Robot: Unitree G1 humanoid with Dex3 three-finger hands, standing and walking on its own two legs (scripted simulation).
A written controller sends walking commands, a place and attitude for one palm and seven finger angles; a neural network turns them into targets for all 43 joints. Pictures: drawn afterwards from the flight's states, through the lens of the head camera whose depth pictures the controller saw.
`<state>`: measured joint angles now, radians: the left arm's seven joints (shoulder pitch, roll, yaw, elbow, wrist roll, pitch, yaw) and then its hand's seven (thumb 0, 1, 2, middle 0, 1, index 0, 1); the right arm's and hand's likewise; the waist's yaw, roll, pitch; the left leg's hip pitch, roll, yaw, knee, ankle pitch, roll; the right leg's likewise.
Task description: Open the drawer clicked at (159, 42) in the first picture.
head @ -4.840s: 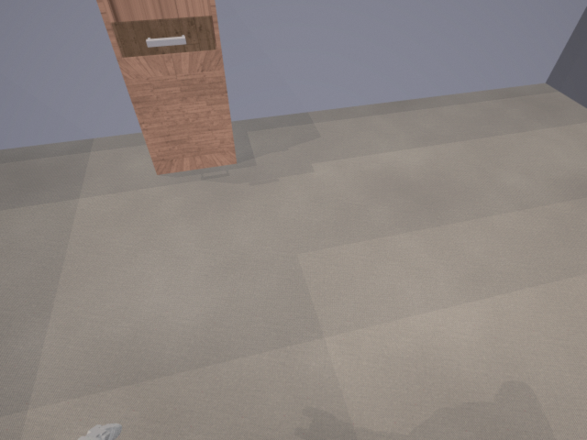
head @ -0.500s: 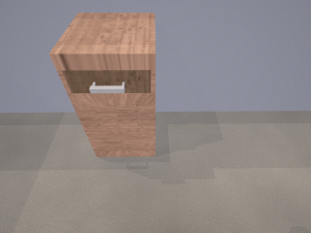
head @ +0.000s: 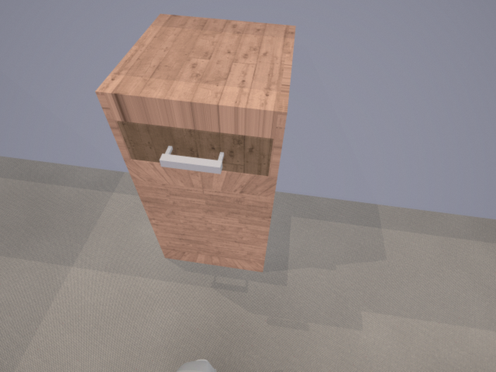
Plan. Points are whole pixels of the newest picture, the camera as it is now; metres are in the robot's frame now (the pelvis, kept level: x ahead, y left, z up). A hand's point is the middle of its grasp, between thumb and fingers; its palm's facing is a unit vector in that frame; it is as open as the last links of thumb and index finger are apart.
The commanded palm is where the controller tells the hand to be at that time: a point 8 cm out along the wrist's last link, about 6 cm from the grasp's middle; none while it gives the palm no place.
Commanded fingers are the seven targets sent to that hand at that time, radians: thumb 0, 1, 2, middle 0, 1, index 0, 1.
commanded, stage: come to a stop and stand still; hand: left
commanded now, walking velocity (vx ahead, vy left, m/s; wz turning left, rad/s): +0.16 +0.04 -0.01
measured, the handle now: (193, 158) +0.59 +0.21 -0.08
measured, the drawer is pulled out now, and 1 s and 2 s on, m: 0.00 0.00 0.00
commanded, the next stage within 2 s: look again from close up in 1.84 s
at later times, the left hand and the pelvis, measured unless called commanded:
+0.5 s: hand (159, 359) +0.16 +0.18 -0.16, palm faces -0.01 -0.95 -0.30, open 7.4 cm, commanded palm none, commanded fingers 0.00 0.90 0.90 -0.20 -0.30 -0.20 -0.30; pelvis +0.06 -0.02 -0.01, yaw -3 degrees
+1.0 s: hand out of the picture +0.02 +0.15 -0.15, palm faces +0.07 -0.96 -0.29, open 7.3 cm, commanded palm none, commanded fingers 0.00 0.90 0.90 -0.20 -0.30 -0.20 -0.30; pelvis +0.01 -0.05 +0.01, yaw -1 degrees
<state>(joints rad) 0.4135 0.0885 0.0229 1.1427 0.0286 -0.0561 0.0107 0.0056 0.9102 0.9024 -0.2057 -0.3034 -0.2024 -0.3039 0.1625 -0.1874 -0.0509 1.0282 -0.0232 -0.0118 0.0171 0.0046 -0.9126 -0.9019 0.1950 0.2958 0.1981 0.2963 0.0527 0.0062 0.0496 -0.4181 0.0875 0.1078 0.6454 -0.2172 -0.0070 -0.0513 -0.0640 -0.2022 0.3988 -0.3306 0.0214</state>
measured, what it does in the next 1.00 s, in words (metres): steps on the spot: left foot, then right foot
